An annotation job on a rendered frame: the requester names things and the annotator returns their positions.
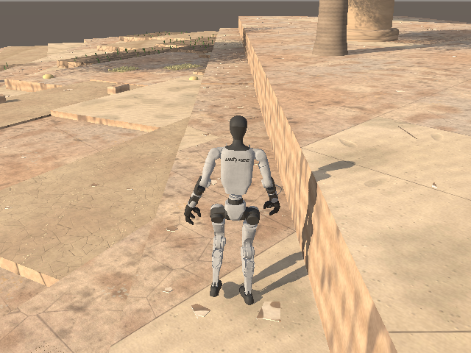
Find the robot right hand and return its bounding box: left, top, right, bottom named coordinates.
left=263, top=200, right=280, bottom=215

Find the robot left hand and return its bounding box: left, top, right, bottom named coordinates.
left=184, top=205, right=201, bottom=225

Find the robot left forearm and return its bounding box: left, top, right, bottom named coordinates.
left=188, top=176, right=205, bottom=208

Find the left robot shin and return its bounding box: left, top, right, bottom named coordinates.
left=212, top=236, right=224, bottom=287

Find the robot left upper arm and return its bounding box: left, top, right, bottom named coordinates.
left=199, top=147, right=222, bottom=188

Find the robot torso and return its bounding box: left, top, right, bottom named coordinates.
left=220, top=144, right=254, bottom=221

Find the robot right forearm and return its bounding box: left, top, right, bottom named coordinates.
left=266, top=177, right=278, bottom=203

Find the robot right upper arm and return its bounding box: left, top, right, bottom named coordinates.
left=252, top=148, right=273, bottom=188

